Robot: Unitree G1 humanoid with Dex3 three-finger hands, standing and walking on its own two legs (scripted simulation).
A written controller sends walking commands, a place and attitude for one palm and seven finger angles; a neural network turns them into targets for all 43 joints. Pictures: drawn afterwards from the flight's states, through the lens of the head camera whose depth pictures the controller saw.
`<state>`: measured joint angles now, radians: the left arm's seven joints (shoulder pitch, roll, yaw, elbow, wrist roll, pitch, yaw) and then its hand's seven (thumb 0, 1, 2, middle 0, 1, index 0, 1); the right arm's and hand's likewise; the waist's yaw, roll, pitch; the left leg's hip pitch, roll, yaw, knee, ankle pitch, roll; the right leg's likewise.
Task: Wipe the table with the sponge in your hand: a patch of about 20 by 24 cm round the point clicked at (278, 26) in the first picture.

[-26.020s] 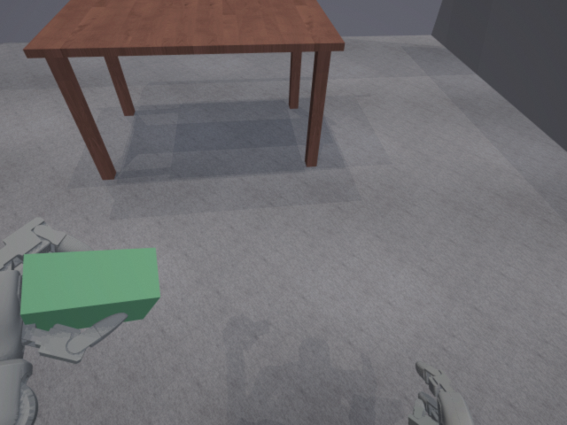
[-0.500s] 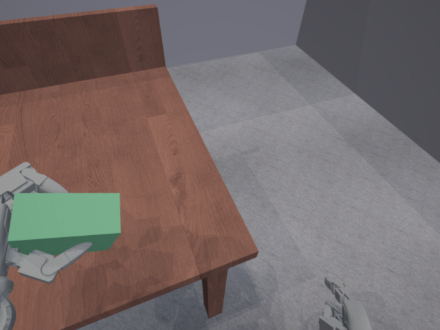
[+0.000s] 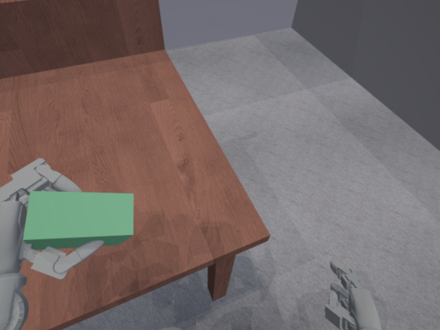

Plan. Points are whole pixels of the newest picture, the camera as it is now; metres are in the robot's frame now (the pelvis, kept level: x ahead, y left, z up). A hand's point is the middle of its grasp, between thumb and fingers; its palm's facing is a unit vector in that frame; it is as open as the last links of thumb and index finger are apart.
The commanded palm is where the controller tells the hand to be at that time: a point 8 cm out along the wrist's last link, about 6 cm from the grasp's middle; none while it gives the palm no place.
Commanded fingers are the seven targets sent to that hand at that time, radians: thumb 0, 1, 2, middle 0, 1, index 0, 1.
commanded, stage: come to a stop and stand still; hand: left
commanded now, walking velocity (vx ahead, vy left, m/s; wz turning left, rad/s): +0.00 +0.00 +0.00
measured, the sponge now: (97, 222) +0.23 +0.19 +0.13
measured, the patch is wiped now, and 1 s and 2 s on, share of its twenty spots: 0.00 0.00 0.00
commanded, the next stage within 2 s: look again from close up in 0.60 s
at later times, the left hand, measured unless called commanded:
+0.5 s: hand out of the picture +0.21 +0.29 +0.17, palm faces +0.39 -0.86 -0.34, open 9.6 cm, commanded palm +0.14 +0.32 +0.18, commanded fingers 0.00 0.10 1.30 -1.20 -1.60 -1.20 -1.60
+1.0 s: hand (0, 214) +0.22 +0.28 +0.18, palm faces +0.39 -0.84 -0.38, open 9.6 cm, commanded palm +0.15 +0.32 +0.18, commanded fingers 0.00 0.10 1.30 -1.20 -1.60 -1.20 -1.60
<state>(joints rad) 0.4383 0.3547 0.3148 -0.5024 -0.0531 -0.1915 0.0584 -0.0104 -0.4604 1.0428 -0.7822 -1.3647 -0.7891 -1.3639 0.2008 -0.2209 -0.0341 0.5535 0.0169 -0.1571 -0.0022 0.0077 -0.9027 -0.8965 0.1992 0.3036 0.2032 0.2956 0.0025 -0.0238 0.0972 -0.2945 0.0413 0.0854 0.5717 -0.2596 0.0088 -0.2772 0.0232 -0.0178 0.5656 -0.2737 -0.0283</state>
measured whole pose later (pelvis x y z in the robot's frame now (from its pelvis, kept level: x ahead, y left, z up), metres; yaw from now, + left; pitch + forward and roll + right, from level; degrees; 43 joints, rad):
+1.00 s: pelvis +0.00 +0.03 +0.01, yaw +2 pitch -1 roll -2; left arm 0.43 0.38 0.35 -0.49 -0.03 -0.21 0.10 -0.01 -0.46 1.04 -0.78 -1.37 -0.79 -1.37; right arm 0.21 -0.19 0.02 0.58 0.00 -0.15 -0.04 0.01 -0.90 -0.90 0.20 0.30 0.21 0.30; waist 0.01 -0.03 0.05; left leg -0.24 0.00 0.07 0.46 -0.21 0.05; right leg -0.17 -0.01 -0.04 0.38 -0.19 0.02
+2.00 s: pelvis +0.03 -0.05 +0.00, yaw +2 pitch +0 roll -1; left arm 0.48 0.40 0.36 -0.53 -0.10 -0.12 0.08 -0.01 -0.46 1.05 -0.78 -1.37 -0.79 -1.37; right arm 0.23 -0.22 -0.02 0.57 0.02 -0.07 -0.05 0.01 -0.90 -0.90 0.20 0.30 0.20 0.30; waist -0.01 0.00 0.02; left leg -0.28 0.11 0.02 0.55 -0.28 -0.03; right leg -0.22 0.10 -0.08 0.47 -0.26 -0.09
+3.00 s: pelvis +0.02 +0.03 +0.01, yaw +5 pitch +2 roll +0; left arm 0.43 0.44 0.37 -0.44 -0.09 -0.22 0.10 -0.01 -0.46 1.05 -0.78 -1.37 -0.78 -1.37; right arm 0.16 -0.19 0.01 0.57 0.02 -0.14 0.01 0.01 -0.90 -0.90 0.20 0.30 0.20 0.30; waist 0.04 -0.04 0.08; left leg -0.27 -0.05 0.03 0.45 -0.21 0.05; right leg -0.22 -0.06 -0.08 0.44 -0.24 0.03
